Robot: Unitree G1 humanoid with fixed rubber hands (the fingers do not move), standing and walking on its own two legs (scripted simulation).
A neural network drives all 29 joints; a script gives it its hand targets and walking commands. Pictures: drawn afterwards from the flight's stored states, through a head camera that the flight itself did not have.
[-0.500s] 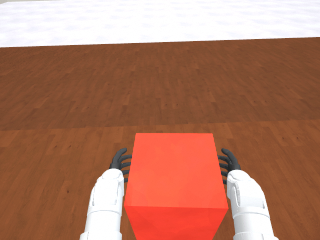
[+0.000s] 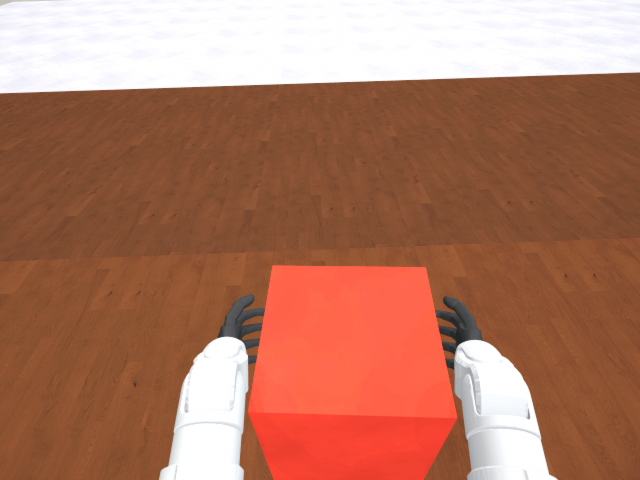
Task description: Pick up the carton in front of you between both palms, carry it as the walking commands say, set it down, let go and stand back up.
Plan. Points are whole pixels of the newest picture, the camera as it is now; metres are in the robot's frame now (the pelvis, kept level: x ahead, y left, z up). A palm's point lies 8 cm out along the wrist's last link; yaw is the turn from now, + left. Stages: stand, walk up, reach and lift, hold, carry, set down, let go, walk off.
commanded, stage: hold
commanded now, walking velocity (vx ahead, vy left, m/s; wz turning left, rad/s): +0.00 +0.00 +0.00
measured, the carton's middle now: (347, 378) +0.29 +0.00 -0.03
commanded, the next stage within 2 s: carry in 0.46 s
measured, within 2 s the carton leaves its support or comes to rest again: neither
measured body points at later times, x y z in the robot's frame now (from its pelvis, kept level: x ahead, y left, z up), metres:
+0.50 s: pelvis +0.00 +0.00 +0.00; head -0.04 +0.00 +0.45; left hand +0.30 +0.15 +0.04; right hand +0.30 -0.15 +0.04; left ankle +0.02 +0.13 -0.74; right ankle +0.01 -0.13 -0.74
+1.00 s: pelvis +0.16 +0.00 -0.02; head +0.15 +0.01 +0.43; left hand +0.43 +0.15 +0.05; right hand +0.44 -0.15 +0.05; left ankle +0.13 +0.09 -0.75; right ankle +0.02 -0.12 -0.73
